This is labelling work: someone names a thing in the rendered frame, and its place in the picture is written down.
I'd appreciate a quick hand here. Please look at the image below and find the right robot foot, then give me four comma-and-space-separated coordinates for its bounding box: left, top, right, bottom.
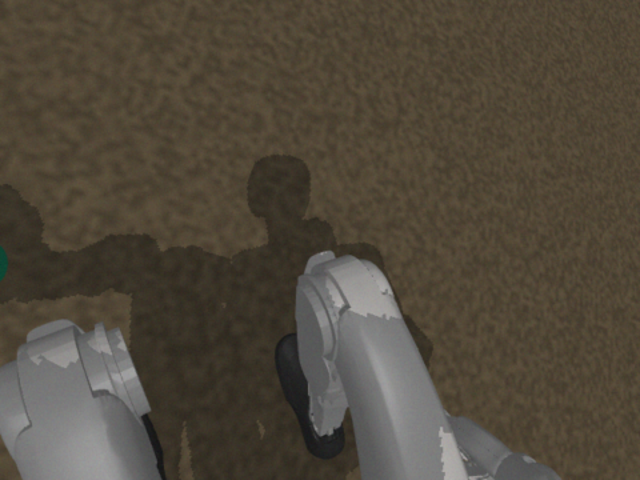
275, 333, 345, 459

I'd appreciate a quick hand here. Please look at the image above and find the tin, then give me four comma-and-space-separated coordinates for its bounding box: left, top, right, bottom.
0, 246, 8, 282

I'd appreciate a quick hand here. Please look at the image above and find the right robot hand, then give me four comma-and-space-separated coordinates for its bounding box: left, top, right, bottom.
444, 409, 513, 480

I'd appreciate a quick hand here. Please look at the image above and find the right robot arm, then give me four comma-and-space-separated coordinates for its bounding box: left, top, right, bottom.
495, 452, 562, 480

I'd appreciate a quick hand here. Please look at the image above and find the left robot foot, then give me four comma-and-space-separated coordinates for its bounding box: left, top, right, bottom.
141, 413, 167, 480

